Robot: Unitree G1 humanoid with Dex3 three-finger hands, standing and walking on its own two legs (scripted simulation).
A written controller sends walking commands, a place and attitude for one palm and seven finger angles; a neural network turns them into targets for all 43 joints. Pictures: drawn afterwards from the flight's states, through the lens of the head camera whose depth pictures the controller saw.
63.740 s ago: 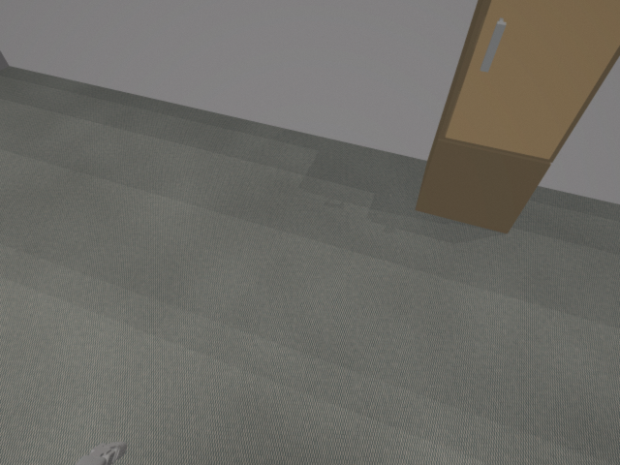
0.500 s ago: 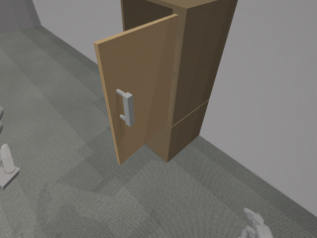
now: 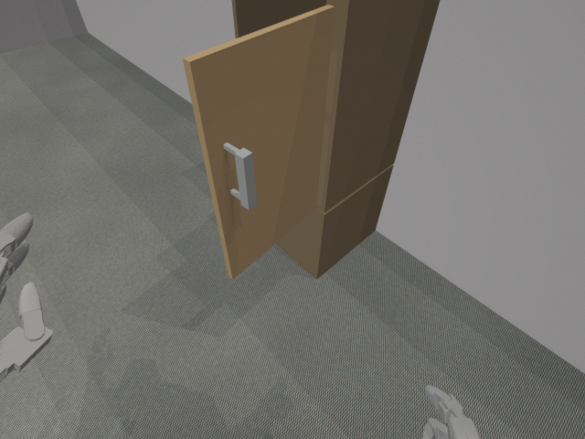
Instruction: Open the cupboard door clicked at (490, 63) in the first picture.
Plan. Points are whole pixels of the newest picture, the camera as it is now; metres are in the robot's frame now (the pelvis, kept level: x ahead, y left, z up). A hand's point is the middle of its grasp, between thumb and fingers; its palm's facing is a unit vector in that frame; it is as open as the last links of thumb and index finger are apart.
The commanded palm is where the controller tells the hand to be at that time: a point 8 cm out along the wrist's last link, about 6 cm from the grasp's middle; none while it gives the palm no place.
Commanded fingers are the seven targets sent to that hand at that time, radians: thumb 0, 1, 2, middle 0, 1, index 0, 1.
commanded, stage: stop stepping back and stand still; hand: left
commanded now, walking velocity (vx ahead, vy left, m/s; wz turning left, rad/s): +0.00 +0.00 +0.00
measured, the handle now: (239, 176) +0.59 +0.15 +0.01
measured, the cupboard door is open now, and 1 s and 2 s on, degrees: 95 95 95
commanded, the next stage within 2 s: let the arm hang, fingers relaxed in 0.08 s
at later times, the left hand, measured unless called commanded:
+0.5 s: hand out of the picture +0.02 +0.18 -0.18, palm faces +0.00 -0.99 -0.16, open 7.3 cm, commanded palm none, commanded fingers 0.00 0.90 0.90 -0.20 -0.30 -0.20 -0.30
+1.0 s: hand out of the picture -0.03 +0.22 -0.16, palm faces +0.08 -0.95 -0.31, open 7.4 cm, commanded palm none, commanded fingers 0.00 0.90 0.90 -0.20 -0.30 -0.20 -0.30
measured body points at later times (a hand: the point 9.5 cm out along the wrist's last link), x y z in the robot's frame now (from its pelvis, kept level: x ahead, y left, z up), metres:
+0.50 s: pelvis -0.04 +0.00 -0.01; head -0.03 +0.02 +0.44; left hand +0.02 +0.23 -0.16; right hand +0.05 -0.27 -0.14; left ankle +0.03 +0.11 -0.74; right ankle -0.03 -0.10 -0.74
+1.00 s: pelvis -0.02 -0.01 +0.00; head -0.02 -0.02 +0.45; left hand -0.03 +0.27 -0.14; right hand +0.01 -0.25 -0.16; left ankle +0.03 +0.11 -0.74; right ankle -0.03 -0.10 -0.74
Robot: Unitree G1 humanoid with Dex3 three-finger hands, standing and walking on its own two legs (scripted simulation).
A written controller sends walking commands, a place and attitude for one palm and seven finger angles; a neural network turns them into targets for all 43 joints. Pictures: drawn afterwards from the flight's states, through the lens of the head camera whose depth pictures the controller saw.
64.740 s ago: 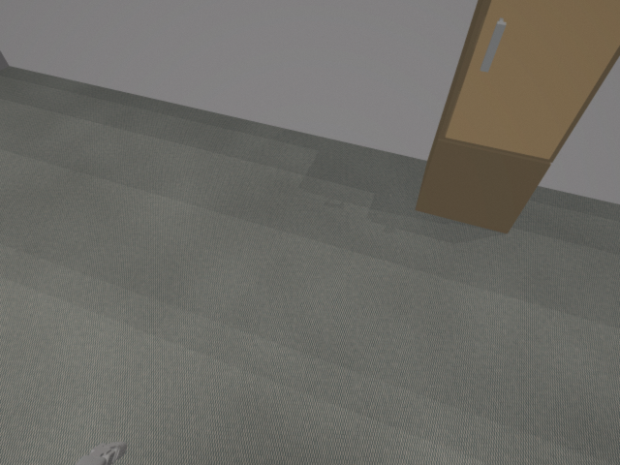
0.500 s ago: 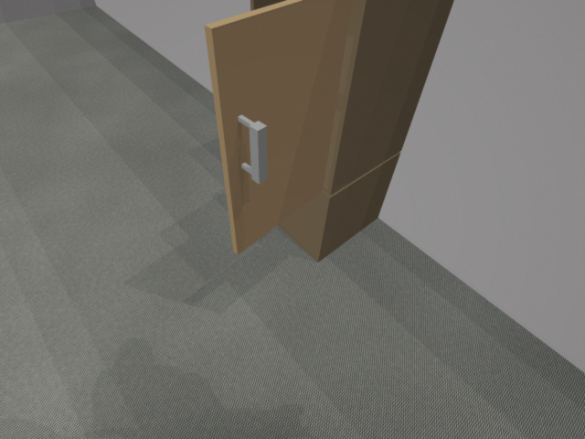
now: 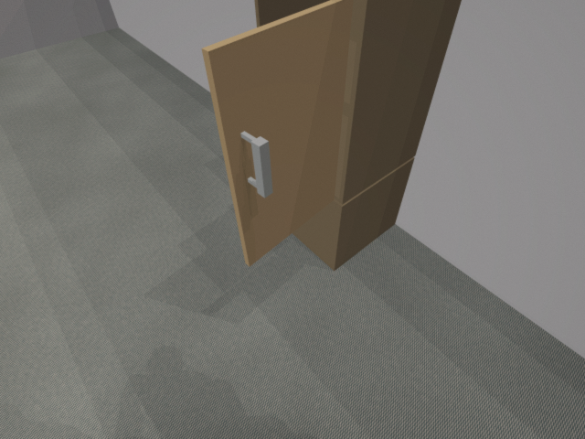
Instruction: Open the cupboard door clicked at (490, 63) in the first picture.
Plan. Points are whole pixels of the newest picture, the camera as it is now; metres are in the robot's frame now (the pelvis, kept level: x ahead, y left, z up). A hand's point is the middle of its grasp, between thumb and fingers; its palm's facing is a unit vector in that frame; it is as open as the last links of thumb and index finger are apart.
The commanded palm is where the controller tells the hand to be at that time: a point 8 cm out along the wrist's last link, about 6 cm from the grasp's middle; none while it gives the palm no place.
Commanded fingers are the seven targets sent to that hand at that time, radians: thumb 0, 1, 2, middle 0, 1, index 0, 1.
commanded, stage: let the arm hang, fingers relaxed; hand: left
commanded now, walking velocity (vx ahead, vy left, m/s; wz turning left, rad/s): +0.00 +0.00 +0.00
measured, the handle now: (255, 164) +0.62 +0.12 +0.01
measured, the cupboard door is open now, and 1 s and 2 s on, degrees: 95 95 95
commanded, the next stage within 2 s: look to check the result in 0.28 s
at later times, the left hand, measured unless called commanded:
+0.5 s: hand out of the picture +0.10 +0.21 -0.15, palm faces +0.00 -0.95 -0.30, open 7.4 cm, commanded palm none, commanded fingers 0.00 0.90 0.90 -0.20 -0.30 -0.20 -0.30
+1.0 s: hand out of the picture +0.09 +0.21 -0.15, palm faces +0.00 -0.95 -0.31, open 7.4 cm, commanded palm none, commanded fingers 0.00 0.90 0.90 -0.20 -0.30 -0.20 -0.30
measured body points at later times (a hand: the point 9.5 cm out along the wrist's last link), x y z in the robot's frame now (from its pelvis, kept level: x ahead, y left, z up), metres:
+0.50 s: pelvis +0.03 -0.01 +0.01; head +0.05 -0.02 +0.46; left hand +0.10 +0.26 -0.13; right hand +0.09 -0.28 -0.15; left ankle +0.06 +0.11 -0.74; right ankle -0.01 -0.10 -0.74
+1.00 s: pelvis +0.04 -0.02 +0.01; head +0.06 -0.03 +0.46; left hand +0.09 +0.26 -0.13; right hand +0.10 -0.29 -0.14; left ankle +0.06 +0.11 -0.74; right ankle -0.01 -0.10 -0.74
